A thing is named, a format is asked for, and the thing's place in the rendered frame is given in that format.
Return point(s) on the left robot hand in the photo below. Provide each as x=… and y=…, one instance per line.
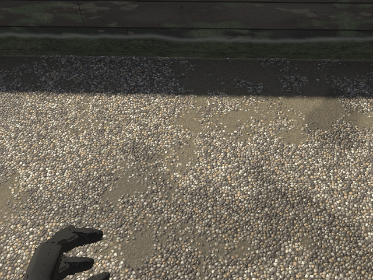
x=49, y=262

